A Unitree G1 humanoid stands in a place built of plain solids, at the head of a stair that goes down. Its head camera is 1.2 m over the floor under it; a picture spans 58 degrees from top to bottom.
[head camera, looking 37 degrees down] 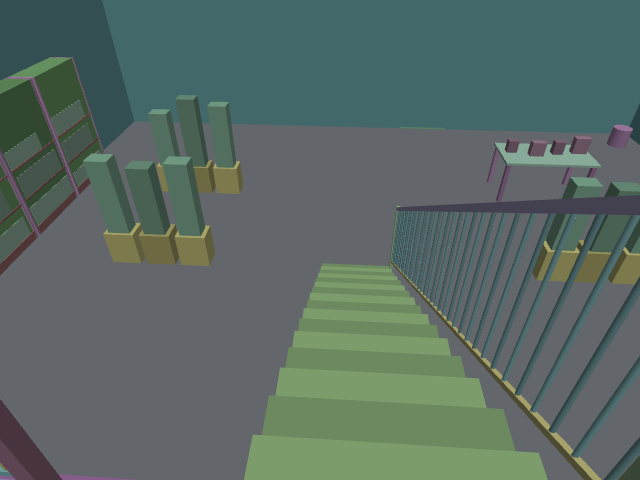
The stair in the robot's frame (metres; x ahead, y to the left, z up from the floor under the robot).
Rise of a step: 0.17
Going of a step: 0.26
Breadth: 0.92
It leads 4 degrees to the right of straight ahead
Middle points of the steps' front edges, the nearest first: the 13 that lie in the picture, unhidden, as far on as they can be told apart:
0.72 -0.24 -0.17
0.98 -0.25 -0.33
1.23 -0.27 -0.50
1.49 -0.29 -0.66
1.74 -0.30 -0.83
2.00 -0.32 -1.00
2.26 -0.34 -1.16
2.51 -0.35 -1.33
2.77 -0.37 -1.49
3.02 -0.39 -1.66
3.28 -0.40 -1.83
3.53 -0.42 -1.99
3.79 -0.44 -2.16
